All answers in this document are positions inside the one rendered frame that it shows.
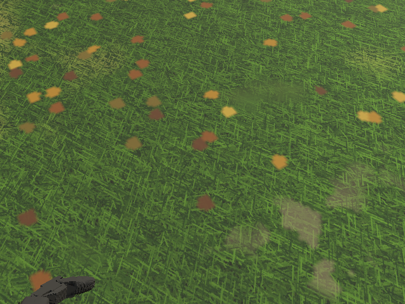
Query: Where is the left robot hand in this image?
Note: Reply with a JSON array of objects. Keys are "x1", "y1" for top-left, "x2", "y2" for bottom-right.
[{"x1": 18, "y1": 276, "x2": 95, "y2": 304}]

